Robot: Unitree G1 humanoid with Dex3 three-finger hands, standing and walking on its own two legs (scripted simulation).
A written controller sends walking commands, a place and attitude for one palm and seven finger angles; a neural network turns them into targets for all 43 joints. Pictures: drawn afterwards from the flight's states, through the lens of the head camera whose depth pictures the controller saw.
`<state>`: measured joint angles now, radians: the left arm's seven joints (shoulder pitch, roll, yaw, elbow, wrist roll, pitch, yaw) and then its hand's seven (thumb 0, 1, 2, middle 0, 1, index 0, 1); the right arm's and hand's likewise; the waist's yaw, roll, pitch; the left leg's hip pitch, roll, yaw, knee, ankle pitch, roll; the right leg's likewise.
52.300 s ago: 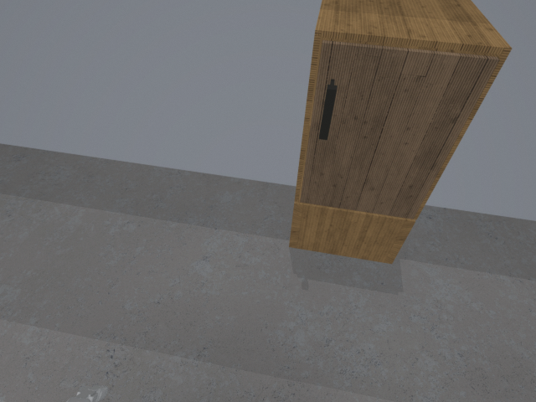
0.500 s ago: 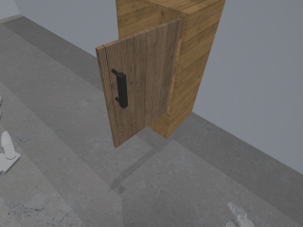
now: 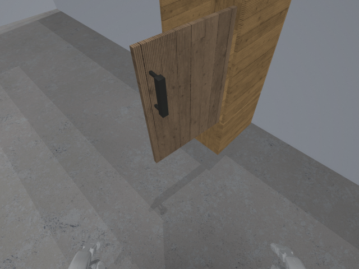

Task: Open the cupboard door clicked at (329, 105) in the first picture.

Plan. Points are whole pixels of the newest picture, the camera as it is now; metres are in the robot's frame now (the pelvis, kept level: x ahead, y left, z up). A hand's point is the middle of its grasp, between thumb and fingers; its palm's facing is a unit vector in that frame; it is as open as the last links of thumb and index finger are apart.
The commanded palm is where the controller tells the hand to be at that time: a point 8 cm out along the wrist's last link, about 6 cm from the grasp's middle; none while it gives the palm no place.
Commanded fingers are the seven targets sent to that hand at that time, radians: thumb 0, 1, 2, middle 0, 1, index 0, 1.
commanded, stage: let the arm hang, fingers relaxed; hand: left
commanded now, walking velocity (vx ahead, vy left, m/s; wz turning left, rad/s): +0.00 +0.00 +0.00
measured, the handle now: (158, 94) +0.63 +0.10 +0.00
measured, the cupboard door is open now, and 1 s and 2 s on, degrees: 84 84 84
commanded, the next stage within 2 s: look to check the result in 0.88 s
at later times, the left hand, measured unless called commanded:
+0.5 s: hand out of the picture -0.02 +0.22 -0.15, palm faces +0.04 -0.96 -0.27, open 7.4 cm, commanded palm none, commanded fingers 0.00 0.90 0.90 -0.20 -0.30 -0.20 -0.30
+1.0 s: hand out of the picture +0.03 +0.19 -0.15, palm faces +0.02 -0.98 -0.21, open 7.4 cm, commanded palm none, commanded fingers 0.00 0.90 0.90 -0.20 -0.30 -0.20 -0.30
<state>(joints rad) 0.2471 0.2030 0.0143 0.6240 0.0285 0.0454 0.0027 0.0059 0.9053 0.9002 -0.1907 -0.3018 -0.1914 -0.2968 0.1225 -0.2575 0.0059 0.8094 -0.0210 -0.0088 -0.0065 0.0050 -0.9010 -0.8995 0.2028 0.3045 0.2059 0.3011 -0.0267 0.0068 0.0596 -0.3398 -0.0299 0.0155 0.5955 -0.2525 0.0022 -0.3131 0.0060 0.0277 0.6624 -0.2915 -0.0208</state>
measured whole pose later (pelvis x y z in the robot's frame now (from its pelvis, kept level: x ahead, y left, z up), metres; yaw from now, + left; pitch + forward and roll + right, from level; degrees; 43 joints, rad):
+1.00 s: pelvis +0.01 +0.01 +0.02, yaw +1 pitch -1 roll +0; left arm 0.22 0.17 0.01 1.14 0.01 -0.01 0.02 0.00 0.90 0.90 -0.20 -0.30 -0.20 -0.30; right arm 0.19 -0.17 -0.01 1.13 -0.02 0.00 -0.03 0.00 -0.90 -0.90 0.20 0.30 0.20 0.30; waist -0.01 0.01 0.05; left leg -0.21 -0.01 0.00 0.39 -0.15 0.01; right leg -0.16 0.02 0.01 0.41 -0.22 -0.02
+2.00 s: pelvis +0.04 +0.01 +0.02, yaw +0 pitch -1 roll +0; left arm 0.16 0.26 0.01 1.14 0.01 -0.02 0.01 0.00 0.90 0.90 -0.20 -0.30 -0.20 -0.30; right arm 0.13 -0.26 -0.01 1.14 -0.02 0.00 -0.02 0.00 -0.90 -0.90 0.20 0.30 0.21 0.30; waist -0.01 0.01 0.05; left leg -0.14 0.00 0.00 0.32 -0.16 0.00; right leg -0.07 0.03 0.01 0.32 -0.22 -0.02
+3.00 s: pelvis +0.04 +0.00 +0.03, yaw +0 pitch -1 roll +0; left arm 0.14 0.29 0.01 1.14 0.01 -0.02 0.01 0.00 0.90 0.90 -0.20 -0.30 -0.20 -0.30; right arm 0.12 -0.29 -0.01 1.15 -0.01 -0.01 -0.02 0.00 -0.90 -0.90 0.20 0.30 0.21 0.30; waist -0.01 0.00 0.05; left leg -0.12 0.00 0.00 0.30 -0.15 0.00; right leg -0.06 0.03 0.02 0.29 -0.21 -0.03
